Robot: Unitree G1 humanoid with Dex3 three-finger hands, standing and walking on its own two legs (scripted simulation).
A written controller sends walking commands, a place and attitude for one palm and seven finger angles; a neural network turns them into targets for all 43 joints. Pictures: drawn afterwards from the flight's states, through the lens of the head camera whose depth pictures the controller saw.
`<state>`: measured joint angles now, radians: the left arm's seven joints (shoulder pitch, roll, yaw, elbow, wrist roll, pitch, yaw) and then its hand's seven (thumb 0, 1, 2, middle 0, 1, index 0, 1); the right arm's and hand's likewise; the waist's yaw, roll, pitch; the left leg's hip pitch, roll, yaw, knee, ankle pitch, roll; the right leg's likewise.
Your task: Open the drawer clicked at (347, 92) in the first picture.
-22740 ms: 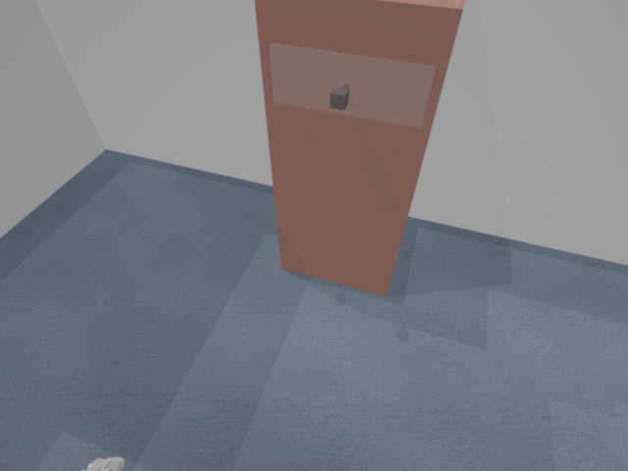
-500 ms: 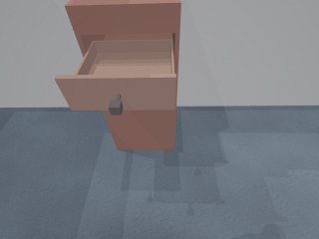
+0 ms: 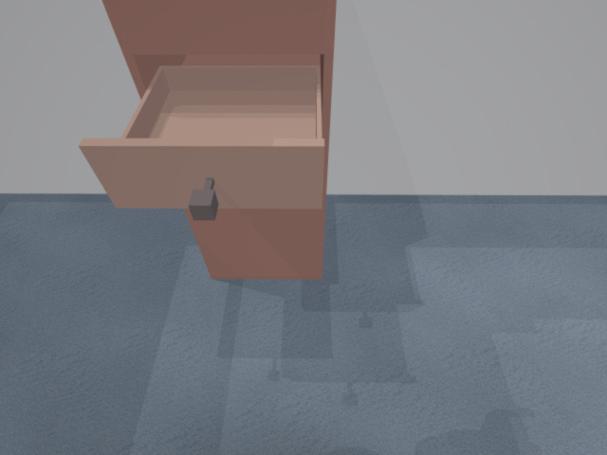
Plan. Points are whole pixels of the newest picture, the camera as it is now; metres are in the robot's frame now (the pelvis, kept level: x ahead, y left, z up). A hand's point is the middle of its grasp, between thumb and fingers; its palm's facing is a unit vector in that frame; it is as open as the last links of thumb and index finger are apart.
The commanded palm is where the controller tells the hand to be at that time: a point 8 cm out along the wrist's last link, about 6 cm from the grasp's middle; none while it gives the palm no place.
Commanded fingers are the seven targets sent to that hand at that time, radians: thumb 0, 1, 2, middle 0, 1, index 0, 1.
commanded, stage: look to check the result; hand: left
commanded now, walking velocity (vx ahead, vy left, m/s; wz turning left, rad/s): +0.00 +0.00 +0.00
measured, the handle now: (206, 196) +0.49 +0.19 +0.04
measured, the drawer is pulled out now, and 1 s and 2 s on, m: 0.30 0.30 0.30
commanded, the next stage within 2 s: stand and wait in 0.38 s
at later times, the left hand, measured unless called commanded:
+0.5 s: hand out of the picture +0.01 +0.15 -0.17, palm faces +0.05 -0.98 -0.20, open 7.4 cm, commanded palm none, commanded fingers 0.00 0.90 0.90 -0.20 -0.30 -0.20 -0.30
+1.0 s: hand out of the picture +0.02 +0.14 -0.17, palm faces +0.05 -0.98 -0.20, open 7.4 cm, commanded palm none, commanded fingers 0.00 0.90 0.90 -0.20 -0.30 -0.20 -0.30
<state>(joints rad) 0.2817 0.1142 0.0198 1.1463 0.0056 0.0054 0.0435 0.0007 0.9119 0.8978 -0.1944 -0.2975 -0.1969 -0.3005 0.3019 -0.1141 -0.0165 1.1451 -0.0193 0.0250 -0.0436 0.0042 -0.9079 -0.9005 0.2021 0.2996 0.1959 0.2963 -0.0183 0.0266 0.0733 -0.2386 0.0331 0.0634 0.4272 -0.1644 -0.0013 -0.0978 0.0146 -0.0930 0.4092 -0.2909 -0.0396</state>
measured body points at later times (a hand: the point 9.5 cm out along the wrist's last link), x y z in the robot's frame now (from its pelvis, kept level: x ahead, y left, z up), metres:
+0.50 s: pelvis +0.02 -0.01 +0.00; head +0.05 -0.03 +0.45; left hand +0.01 +0.20 -0.16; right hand +0.01 -0.23 -0.17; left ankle +0.04 +0.12 -0.74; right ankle -0.04 -0.09 -0.74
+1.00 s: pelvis +0.03 -0.02 +0.00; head +0.05 -0.03 +0.45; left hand +0.02 +0.19 -0.16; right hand +0.02 -0.24 -0.17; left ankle +0.04 +0.12 -0.74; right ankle -0.04 -0.09 -0.74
